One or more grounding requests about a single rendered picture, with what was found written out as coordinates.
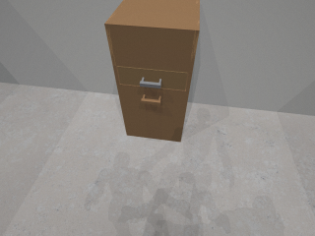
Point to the cabinet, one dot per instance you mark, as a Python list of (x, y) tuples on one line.
[(159, 35)]

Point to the handle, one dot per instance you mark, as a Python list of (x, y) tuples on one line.
[(150, 101), (153, 85)]

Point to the drawer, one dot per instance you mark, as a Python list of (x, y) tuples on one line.
[(169, 79)]

